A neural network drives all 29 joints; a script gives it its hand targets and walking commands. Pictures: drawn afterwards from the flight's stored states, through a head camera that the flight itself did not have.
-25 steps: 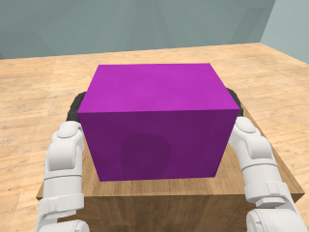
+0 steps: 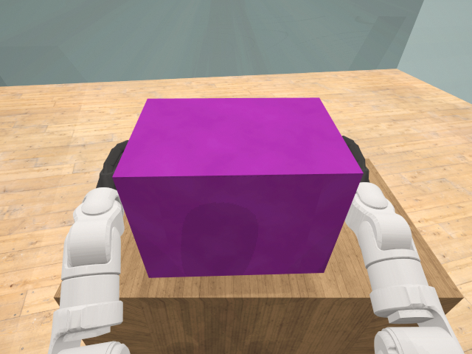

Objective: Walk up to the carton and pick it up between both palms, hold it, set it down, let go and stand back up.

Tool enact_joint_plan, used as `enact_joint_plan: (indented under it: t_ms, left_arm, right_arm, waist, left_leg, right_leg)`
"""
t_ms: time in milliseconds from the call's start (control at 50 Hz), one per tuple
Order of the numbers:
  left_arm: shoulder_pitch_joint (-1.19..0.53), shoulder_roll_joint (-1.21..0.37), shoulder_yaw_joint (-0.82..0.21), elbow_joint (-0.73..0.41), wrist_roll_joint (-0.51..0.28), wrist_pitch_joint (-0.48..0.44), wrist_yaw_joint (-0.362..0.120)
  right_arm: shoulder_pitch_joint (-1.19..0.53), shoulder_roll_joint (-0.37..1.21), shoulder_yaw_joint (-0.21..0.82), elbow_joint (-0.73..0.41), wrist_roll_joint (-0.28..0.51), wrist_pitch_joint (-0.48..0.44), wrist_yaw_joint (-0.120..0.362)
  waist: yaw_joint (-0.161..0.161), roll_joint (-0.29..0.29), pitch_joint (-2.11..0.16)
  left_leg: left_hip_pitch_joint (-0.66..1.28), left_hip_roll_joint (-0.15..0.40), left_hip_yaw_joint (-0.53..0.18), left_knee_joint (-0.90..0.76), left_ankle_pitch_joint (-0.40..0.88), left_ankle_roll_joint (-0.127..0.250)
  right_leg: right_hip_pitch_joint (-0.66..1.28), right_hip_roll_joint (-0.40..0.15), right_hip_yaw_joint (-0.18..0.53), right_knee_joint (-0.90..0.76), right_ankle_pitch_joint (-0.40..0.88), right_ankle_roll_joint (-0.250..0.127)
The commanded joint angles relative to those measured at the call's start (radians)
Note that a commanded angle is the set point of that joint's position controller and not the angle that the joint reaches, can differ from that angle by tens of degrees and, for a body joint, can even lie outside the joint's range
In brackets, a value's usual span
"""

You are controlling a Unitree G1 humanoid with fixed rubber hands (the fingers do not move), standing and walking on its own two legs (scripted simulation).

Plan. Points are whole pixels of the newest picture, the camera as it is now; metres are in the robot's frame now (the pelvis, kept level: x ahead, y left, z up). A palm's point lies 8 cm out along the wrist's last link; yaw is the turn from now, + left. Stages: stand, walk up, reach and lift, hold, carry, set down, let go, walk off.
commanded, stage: hold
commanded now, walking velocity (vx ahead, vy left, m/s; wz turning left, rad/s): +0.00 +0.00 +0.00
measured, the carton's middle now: (235, 185) +0.38 +0.00 +0.16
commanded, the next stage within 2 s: none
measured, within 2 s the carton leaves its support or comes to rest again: neither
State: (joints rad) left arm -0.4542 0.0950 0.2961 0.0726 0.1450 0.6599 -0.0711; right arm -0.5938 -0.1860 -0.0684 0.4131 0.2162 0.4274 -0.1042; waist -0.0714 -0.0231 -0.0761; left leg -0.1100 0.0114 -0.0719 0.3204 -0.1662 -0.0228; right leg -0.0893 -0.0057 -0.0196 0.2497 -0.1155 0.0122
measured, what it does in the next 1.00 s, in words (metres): stands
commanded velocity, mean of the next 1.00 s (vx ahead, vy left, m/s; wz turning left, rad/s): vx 0.00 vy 0.00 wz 0.00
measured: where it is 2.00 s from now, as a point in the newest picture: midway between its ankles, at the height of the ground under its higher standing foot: outside the picture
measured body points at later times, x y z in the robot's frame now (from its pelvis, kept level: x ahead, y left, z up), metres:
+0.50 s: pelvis +0.00 +0.00 +0.00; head -0.04 +0.01 +0.45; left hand +0.37 +0.20 +0.17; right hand +0.38 -0.19 +0.18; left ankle +0.01 +0.13 -0.75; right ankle +0.01 -0.13 -0.75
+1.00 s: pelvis +0.00 +0.00 +0.00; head -0.05 +0.01 +0.45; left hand +0.36 +0.19 +0.17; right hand +0.37 -0.20 +0.18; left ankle +0.01 +0.13 -0.75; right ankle +0.01 -0.13 -0.75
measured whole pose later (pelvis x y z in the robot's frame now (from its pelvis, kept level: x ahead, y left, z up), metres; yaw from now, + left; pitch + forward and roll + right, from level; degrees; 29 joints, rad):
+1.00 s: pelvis +0.00 +0.00 +0.00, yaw -1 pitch -3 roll +0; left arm -0.48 0.08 0.32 0.10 0.16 0.67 -0.07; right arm -0.62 -0.21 -0.05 0.45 0.21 0.43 -0.10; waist -0.06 -0.01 -0.06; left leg -0.10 0.01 -0.06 0.29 -0.15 -0.02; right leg -0.09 0.00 0.00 0.25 -0.11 0.01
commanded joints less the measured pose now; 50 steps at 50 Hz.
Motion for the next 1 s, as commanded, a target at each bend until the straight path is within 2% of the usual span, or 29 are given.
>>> enact_joint_plan:
  t_ms: [0, 40, 80, 120, 160, 180, 200, 240, 260, 300, 320, 340, 360, 440, 520, 560, 600, 660, 680, 700, 720, 740, 760, 800, 820, 840, 880, 940, 980]
  left_arm:
    - [-0.763, -0.502, -0.513, -0.161, -0.158, -0.056, -0.129]
    - [-0.729, -0.523, -0.507, -0.126, -0.146, -0.046, -0.117]
    - [-0.786, -0.528, -0.52, -0.151, -0.15, -0.056, -0.12]
    - [-0.714, -0.499, -0.485, -0.157, -0.144, -0.062, -0.113]
    - [-0.718, -0.471, -0.424, -0.058, -0.097, -0.055, -0.119]
    - [-0.709, -0.488, -0.465, -0.162, -0.131, -0.063, -0.128]
    - [-0.736, -0.471, -0.474, -0.167, -0.133, -0.062, -0.131]
    - [-0.796, -0.473, -0.461, -0.135, -0.131, -0.076, -0.129]
    - [-0.747, -0.462, -0.434, -0.16, -0.128, -0.076, -0.126]
    - [-0.754, -0.436, -0.398, 0.006, -0.102, -0.063, -0.138]
    - [-0.798, -0.482, -0.481, -0.156, -0.152, -0.092, -0.133]
    - [-0.814, -0.496, -0.514, -0.14, -0.182, -0.095, -0.124]
    - [-0.75, -0.496, -0.491, -0.123, -0.157, -0.097, -0.119]
    - [-0.692, -0.457, -0.447, -0.08, -0.139, -0.075, -0.151]
    - [-0.701, -0.503, -0.571, -0.232, -0.179, -0.079, -0.138]
    - [-0.73, -0.495, -0.588, -0.311, -0.2, -0.082, -0.123]
    - [-0.704, -0.487, -0.561, -0.25, -0.176, -0.072, -0.122]
    - [-0.691, -0.442, -0.466, -0.168, -0.138, -0.046, -0.131]
    - [-0.673, -0.479, -0.507, -0.179, -0.152, -0.042, -0.134]
    - [-0.677, -0.48, -0.485, -0.228, -0.142, -0.048, -0.125]
    - [-0.682, -0.486, -0.505, -0.214, -0.16, -0.048, -0.124]
    - [-0.735, -0.479, -0.485, -0.205, -0.159, -0.061, -0.116]
    - [-0.758, -0.505, -0.533, -0.226, -0.174, -0.067, -0.109]
    - [-0.736, -0.504, -0.535, -0.194, -0.158, -0.062, -0.102]
    - [-0.743, -0.469, -0.478, -0.137, -0.128, -0.052, -0.109]
    - [-0.744, -0.466, -0.459, -0.118, -0.121, -0.05, -0.115]
    - [-0.702, -0.446, -0.422, -0.097, -0.11, -0.041, -0.129]
    - [-0.712, -0.476, -0.467, -0.174, -0.139, -0.074, -0.129]
    - [-0.734, -0.452, -0.459, -0.12, -0.117, -0.068, -0.134]
  right_arm:
    - [-0.671, 0.505, 0.312, -0.194, 0.074, -0.051, 0.161]
    - [-0.696, 0.506, 0.318, -0.227, 0.083, -0.063, 0.176]
    - [-0.721, 0.561, 0.339, -0.198, 0.09, -0.064, 0.174]
    - [-0.8, 0.565, 0.398, -0.352, 0.113, -0.088, 0.163]
    - [-0.735, 0.557, 0.37, -0.191, 0.085, -0.057, 0.152]
    - [-0.727, 0.587, 0.397, -0.282, 0.098, -0.079, 0.146]
    - [-0.688, 0.584, 0.383, -0.244, 0.092, -0.061, 0.145]
    - [-0.729, 0.578, 0.358, -0.226, 0.079, -0.065, 0.153]
    - [-0.716, 0.565, 0.39, -0.246, 0.103, -0.072, 0.158]
    - [-0.73, 0.537, 0.344, -0.196, 0.06, -0.062, 0.151]
    - [-0.77, 0.618, 0.388, -0.298, 0.078, -0.088, 0.151]
    - [-0.777, 0.598, 0.373, -0.304, 0.086, -0.095, 0.152]
    - [-0.79, 0.603, 0.403, -0.341, 0.093, -0.098, 0.145]
    - [-0.657, 0.557, 0.385, -0.239, 0.081, -0.055, 0.114]
    - [-0.644, 0.539, 0.374, -0.335, 0.112, -0.066, 0.116]
    - [-0.614, 0.525, 0.403, -0.342, 0.129, -0.061, 0.123]
    - [-0.582, 0.495, 0.373, -0.304, 0.107, -0.048, 0.127]
    - [-0.662, 0.506, 0.373, -0.287, 0.112, -0.026, 0.137]
    - [-0.663, 0.509, 0.358, -0.307, 0.106, -0.043, 0.136]
    - [-0.689, 0.502, 0.382, -0.332, 0.132, -0.05, 0.149]
    - [-0.681, 0.502, 0.387, -0.355, 0.121, -0.056, 0.148]
    - [-0.714, 0.51, 0.386, -0.335, 0.131, -0.055, 0.152]
    - [-0.733, 0.523, 0.386, -0.37, 0.123, -0.066, 0.154]
    - [-0.688, 0.527, 0.373, -0.287, 0.118, -0.054, 0.155]
    - [-0.672, 0.507, 0.339, -0.208, 0.099, -0.039, 0.162]
    - [-0.692, 0.525, 0.343, -0.203, 0.094, -0.042, 0.168]
    - [-0.691, 0.542, 0.339, -0.217, 0.08, -0.043, 0.168]
    - [-0.723, 0.577, 0.422, -0.357, 0.116, -0.067, 0.132]
    - [-0.691, 0.545, 0.364, -0.253, 0.08, -0.054, 0.12]
  waist:
    - [-0.026, 0.061, -0.28]
    - [0.012, 0.107, -0.297]
    - [-0.006, 0.079, -0.322]
    - [0.051, 0.003, -0.406]
    - [0.03, 0.017, -0.267]
    - [0.026, -0.016, -0.36]
    - [0.013, 0.002, -0.32]
    - [0.018, 0.03, -0.333]
    - [0.055, 0.006, -0.364]
    - [0.024, -0.013, -0.253]
    - [0.031, -0.018, -0.415]
    - [0.027, 0.023, -0.42]
    - [0.035, 0.012, -0.464]
    - [-0.024, -0.032, -0.321]
    - [-0.052, 0.089, -0.427]
    - [-0.051, 0.115, -0.444]
    - [-0.053, 0.098, -0.369]
    - [0.009, 0.038, -0.27]
    - [-0.008, 0.03, -0.288]
    - [0.041, 0.053, -0.323]
    - [0.002, 0.043, -0.361]
    - [0.04, 0.063, -0.34]
    - [0.009, 0.049, -0.392]
    - [0.001, 0.067, -0.349]
    - [0.025, 0.086, -0.251]
    - [0.033, 0.027, -0.249]
    - [0.046, -0.002, -0.26]
    - [0.02, -0.003, -0.429]
    - [-0.004, 0.032, -0.332]
  left_leg:
    - [0.067, -0.048, 0.048, -0.06, 0.173, -0.042]
    - [0.015, -0.05, 0.059, -0.068, 0.155, -0.045]
    - [0.026, -0.065, 0.068, -0.057, 0.154, -0.029]
    - [0.028, -0.078, 0.071, -0.035, 0.224, -0.006]
    - [0.009, -0.08, 0.079, -0.058, 0.161, 0.002]
    - [0.046, -0.078, 0.073, -0.041, 0.242, 0.003]
    - [0.033, -0.082, 0.079, -0.043, 0.227, -0.001]
    - [0.025, -0.081, 0.084, -0.048, 0.191, -0.008]
    - [0.036, -0.074, 0.079, -0.041, 0.249, -0.003]
    - [-0.005, -0.081, 0.085, -0.076, 0.08, 0.005]
    - [0.023, -0.078, 0.082, -0.056, 0.13, 0.016]
    - [0.018, -0.075, 0.069, -0.043, 0.155, -0.001]
    - [0.034, -0.081, 0.068, -0.028, 0.21, 0.002]
    - [0.015, -0.087, 0.076, -0.036, 0.242, -0.001]
    - [0.135, -0.073, 0.059, 0.012, 0.433, -0.054]
    - [0.186, -0.066, 0.045, 0.041, 0.502, -0.067]
    - [0.167, -0.059, 0.05, 0.027, 0.471, -0.074]
    - [0.025, -0.069, 0.075, -0.031, 0.251, -0.028]
    - [0.046, -0.064, 0.073, -0.035, 0.284, -0.032]
    - [0.058, -0.057, 0.066, -0.029, 0.326, -0.036]
    - [0.077, -0.067, 0.058, -0.022, 0.325, -0.035]
    - [0.045, -0.067, 0.068, -0.021, 0.305, -0.04]
    - [0.062, -0.07, 0.059, -0.017, 0.278, -0.046]
    - [0.098, -0.062, 0.054, -0.03, 0.246, -0.035]
    - [0.051, -0.051, 0.054, -0.056, 0.159, -0.031]
    - [0.022, -0.058, 0.069, -0.074, 0.116, -0.015]
    - [-0.007, -0.066, 0.082, -0.083, 0.123, 0.011]
    - [0.06, -0.093, 0.082, -0.017, 0.298, -0.009]
    - [0.055, -0.092, 0.088, -0.033, 0.24, -0.01]
  right_leg:
    - [0.098, 0.076, -0.025, -0.003, 0.051, -0.016]
    - [0.115, 0.066, -0.019, -0.002, 0.044, -0.022]
    - [0.149, 0.055, -0.007, 0.0, 0.069, -0.012]
    - [0.209, 0.071, -0.022, 0.023, 0.152, 0.006]
    - [0.183, 0.058, -0.013, 0.0, 0.114, 0.012]
    - [0.238, 0.063, -0.001, 0.023, 0.223, 0.016]
    - [0.2, 0.06, -0.001, 0.016, 0.199, 0.016]
    - [0.159, 0.057, -0.008, 0.015, 0.124, 0.004]
    - [0.209, 0.063, -0.015, 0.022, 0.169, 0.006]
    - [0.164, 0.054, -0.019, -0.015, 0.04, 0.009]
    - [0.202, 0.05, 0.001, 0.01, 0.078, 0.016]
    - [0.168, 0.056, -0.004, 0.02, 0.111, 0.004]
    - [0.209, 0.058, -0.01, 0.025, 0.183, 0.011]
    - [0.254, 0.048, -0.004, 0.019, 0.278, 0.021]
    - [0.184, 0.072, -0.016, 0.021, 0.284, -0.004]
    - [0.145, 0.081, -0.018, 0.03, 0.273, -0.008]
    - [0.122, 0.082, -0.024, 0.02, 0.245, -0.009]
    - [0.166, 0.063, -0.003, 0.003, 0.16, -0.011]
    - [0.182, 0.064, -0.012, 0.004, 0.187, -0.005]
    - [0.177, 0.064, -0.013, 0.012, 0.207, -0.011]
    - [0.19, 0.075, -0.02, 0.007, 0.219, -0.009]
    - [0.172, 0.071, -0.012, 0.007, 0.176, -0.009]
    - [0.171, 0.07, -0.015, 0.016, 0.161, -0.014]
    - [0.131, 0.071, -0.012, 0.003, 0.134, -0.006]
    - [0.09, 0.064, -0.011, -0.012, 0.05, -0.018]
    - [0.113, 0.054, -0.001, -0.016, 0.041, -0.008]
    - [0.163, 0.052, 0.001, -0.01, 0.096, 0.001]
    - [0.271, 0.057, 0.011, 0.029, 0.331, 0.02]
    - [0.217, 0.062, 0.001, 0.012, 0.228, 0.014]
